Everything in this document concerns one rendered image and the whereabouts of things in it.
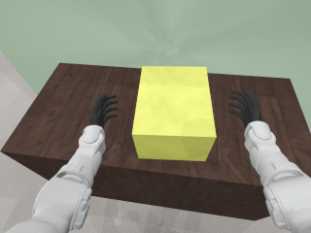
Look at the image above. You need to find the left robot upper arm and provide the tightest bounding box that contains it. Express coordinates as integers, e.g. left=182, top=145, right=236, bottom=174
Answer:
left=6, top=177, right=92, bottom=233

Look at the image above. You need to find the carton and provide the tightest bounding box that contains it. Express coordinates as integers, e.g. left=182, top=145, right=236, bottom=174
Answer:
left=131, top=66, right=217, bottom=161

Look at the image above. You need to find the left robot hand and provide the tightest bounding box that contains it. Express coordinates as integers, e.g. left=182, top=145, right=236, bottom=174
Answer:
left=89, top=93, right=118, bottom=129

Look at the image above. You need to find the pedestal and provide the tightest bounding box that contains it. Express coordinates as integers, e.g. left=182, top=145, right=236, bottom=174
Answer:
left=0, top=62, right=311, bottom=221

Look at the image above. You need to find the right robot upper arm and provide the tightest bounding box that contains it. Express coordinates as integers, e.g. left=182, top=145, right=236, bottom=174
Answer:
left=263, top=176, right=311, bottom=233

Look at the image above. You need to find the left robot forearm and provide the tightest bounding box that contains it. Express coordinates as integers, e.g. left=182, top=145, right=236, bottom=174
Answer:
left=32, top=125, right=106, bottom=217

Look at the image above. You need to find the right robot forearm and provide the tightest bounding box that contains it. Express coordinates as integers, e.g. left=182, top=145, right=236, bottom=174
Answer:
left=244, top=120, right=311, bottom=187

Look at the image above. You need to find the right robot hand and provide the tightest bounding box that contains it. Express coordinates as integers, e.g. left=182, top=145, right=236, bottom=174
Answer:
left=227, top=88, right=262, bottom=128

